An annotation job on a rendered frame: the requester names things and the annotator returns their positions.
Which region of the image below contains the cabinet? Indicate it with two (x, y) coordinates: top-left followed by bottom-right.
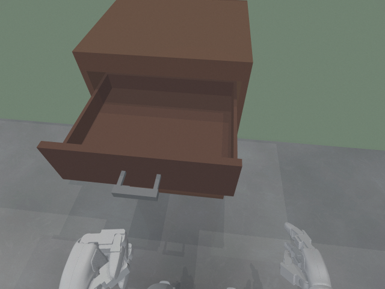
(72, 0), (253, 199)

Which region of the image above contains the robot left hand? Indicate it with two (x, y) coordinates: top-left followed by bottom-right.
(59, 229), (134, 289)

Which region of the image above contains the robot right hand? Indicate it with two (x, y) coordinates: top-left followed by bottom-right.
(280, 222), (331, 289)

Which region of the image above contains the drawer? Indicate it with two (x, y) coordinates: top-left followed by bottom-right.
(37, 72), (242, 196)

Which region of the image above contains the handle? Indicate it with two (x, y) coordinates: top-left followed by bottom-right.
(111, 171), (161, 201)

